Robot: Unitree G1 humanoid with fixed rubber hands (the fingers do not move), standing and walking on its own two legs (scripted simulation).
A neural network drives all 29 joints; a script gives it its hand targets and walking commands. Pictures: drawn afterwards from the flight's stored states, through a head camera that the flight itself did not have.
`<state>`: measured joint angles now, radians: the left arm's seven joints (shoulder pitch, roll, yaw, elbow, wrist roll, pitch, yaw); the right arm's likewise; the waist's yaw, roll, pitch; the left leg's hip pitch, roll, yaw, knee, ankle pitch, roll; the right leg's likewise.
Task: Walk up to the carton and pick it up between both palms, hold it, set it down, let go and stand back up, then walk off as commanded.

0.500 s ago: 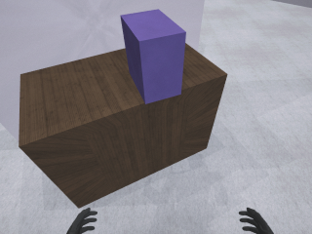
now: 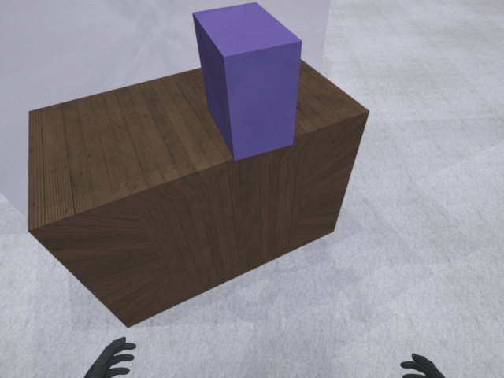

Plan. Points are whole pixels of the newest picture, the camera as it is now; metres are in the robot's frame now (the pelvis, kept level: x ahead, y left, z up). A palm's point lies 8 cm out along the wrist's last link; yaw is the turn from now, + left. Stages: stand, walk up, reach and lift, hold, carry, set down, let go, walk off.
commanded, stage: stand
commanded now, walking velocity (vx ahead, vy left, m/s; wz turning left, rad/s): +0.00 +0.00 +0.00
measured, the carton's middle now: (245, 81) +0.82 +0.06 +0.06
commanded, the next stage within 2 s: none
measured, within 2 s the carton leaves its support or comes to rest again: neither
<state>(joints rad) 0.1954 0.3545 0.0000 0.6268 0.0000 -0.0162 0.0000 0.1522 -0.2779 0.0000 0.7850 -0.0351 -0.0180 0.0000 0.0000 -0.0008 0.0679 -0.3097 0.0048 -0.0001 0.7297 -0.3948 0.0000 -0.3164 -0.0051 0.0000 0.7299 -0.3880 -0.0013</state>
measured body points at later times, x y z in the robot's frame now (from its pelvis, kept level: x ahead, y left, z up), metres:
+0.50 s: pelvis +0.00 +0.00 +0.00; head +0.01 +0.00 +0.45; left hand +0.14 +0.29 -0.09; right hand +0.14 -0.26 -0.11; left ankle +0.00 +0.12 -0.72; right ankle +0.00 -0.12 -0.72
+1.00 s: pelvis -0.01 +0.00 +0.00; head +0.00 +0.01 +0.45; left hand +0.12 +0.30 -0.10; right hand +0.12 -0.27 -0.12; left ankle +0.00 +0.12 -0.72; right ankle +0.00 -0.12 -0.72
